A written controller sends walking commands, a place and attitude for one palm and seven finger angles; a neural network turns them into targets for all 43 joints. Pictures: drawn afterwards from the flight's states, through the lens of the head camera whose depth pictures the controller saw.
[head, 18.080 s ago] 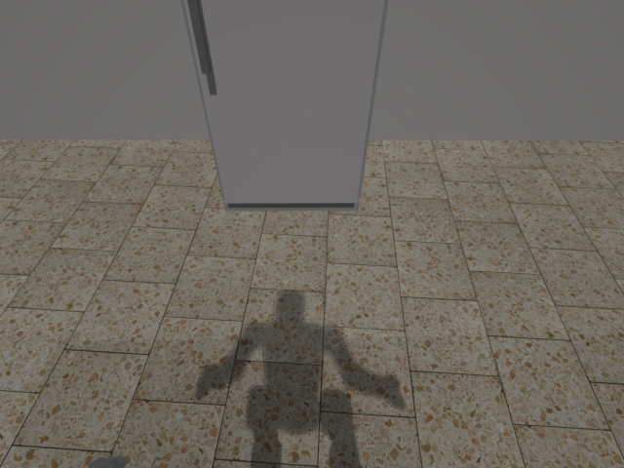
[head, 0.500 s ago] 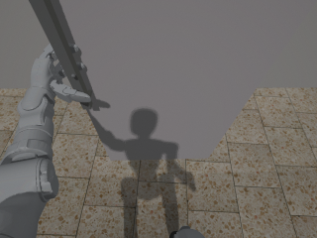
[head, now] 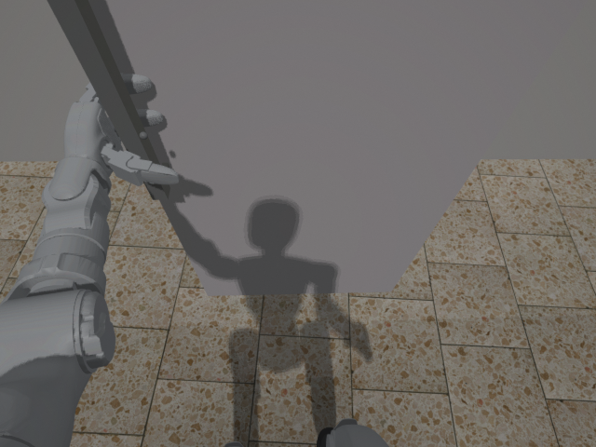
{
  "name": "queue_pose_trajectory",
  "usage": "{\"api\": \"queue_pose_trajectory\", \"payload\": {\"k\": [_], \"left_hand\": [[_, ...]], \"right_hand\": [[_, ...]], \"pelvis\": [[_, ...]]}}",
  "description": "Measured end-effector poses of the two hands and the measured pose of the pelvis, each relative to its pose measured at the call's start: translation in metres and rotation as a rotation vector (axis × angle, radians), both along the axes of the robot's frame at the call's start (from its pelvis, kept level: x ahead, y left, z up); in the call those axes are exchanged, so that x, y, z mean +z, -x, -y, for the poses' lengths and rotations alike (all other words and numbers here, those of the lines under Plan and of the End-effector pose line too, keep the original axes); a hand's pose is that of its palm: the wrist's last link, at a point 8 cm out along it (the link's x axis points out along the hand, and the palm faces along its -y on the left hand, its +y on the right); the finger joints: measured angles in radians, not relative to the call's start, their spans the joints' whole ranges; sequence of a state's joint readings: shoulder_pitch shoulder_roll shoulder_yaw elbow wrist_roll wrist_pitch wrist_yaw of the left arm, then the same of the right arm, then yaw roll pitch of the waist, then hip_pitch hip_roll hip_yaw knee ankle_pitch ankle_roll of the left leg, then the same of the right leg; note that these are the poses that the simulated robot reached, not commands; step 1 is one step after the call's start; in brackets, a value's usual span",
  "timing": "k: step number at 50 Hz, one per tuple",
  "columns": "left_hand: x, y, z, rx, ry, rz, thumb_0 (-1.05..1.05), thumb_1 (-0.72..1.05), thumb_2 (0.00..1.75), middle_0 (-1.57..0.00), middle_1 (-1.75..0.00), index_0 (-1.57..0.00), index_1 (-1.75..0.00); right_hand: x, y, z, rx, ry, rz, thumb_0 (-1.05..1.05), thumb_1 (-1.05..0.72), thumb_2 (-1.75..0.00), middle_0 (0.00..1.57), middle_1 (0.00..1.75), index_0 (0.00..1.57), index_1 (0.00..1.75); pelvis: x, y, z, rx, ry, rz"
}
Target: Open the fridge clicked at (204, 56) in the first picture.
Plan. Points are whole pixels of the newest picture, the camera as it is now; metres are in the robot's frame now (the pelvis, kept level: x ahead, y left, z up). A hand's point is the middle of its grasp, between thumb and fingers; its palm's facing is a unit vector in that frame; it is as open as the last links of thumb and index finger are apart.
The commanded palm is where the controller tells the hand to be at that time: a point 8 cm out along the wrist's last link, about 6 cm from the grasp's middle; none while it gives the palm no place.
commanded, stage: slide the fingers in behind the handle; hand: left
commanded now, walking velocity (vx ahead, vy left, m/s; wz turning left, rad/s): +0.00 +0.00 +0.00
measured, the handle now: (113, 71) +0.54 +0.20 +0.18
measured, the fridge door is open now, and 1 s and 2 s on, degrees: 0 0 0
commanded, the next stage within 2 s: grip the handle and tug to test in 0.42 s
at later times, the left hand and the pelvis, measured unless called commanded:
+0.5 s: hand (143, 135) +0.49 +0.18 +0.12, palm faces -0.03 -1.00 -0.02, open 14.0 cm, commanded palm +0.46 +0.23 +0.12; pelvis +0.01 +0.01 +0.00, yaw +0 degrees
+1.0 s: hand (142, 137) +0.49 +0.18 +0.12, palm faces -0.02 -1.00 -0.01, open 8.9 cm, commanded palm +0.46 +0.23 +0.12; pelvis +0.00 +0.01 +0.00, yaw +0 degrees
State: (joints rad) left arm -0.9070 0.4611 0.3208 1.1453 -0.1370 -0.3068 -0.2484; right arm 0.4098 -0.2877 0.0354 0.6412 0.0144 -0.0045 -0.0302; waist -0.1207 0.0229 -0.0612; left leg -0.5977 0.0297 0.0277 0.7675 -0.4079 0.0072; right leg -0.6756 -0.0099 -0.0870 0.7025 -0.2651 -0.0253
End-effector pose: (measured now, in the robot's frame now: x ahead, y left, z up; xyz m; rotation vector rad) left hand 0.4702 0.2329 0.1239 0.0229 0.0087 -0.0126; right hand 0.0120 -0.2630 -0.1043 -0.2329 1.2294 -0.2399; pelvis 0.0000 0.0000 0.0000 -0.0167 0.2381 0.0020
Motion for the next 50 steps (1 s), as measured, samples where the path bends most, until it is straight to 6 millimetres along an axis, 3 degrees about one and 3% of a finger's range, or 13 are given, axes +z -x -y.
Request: {"api": "queue_pose_trajectory", "payload": {"k": [18, 31, 38, 50], "left_hand": [[-0.001, -0.001, 0.000, -0.016, 0.008, 0.007, -0.01, -0.50, 0.30, -0.30, -1.20, -0.30, -1.20], [0.000, 0.002, 0.000, -0.020, 0.011, 0.018, -0.01, -0.47, 0.31, -0.30, -1.20, -0.30, -1.21], [0.000, 0.004, 0.000, -0.016, 0.009, 0.012, -0.01, -0.29, 0.39, -0.32, -1.23, -0.32, -1.23], [0.000, 0.003, 0.000, -0.011, 0.008, 0.013, 0.00, 0.23, 0.61, -0.38, -1.30, -0.35, -1.31]], "right_hand": [[0.000, -0.018, -0.007, 0.016, -0.006, 0.035, 0.00, -0.91, -0.90, 0.21, 0.30, 0.21, 0.30], [0.001, -0.017, -0.012, 0.004, -0.013, 0.039, 0.00, -0.91, -0.90, 0.21, 0.30, 0.21, 0.30], [0.001, -0.015, -0.012, 0.007, -0.011, 0.036, 0.00, -0.91, -0.90, 0.21, 0.30, 0.21, 0.30], [0.002, -0.009, -0.008, 0.000, -0.002, 0.034, 0.00, -0.91, -0.90, 0.21, 0.30, 0.21, 0.30]], "pelvis": [[0.000, -0.005, -0.005, 0.000, 0.002, -0.001], [0.001, -0.007, -0.008, -0.008, 0.003, 0.005], [0.001, -0.005, -0.008, -0.004, 0.003, 0.012], [0.001, -0.002, -0.007, -0.007, 0.002, 0.008]]}}
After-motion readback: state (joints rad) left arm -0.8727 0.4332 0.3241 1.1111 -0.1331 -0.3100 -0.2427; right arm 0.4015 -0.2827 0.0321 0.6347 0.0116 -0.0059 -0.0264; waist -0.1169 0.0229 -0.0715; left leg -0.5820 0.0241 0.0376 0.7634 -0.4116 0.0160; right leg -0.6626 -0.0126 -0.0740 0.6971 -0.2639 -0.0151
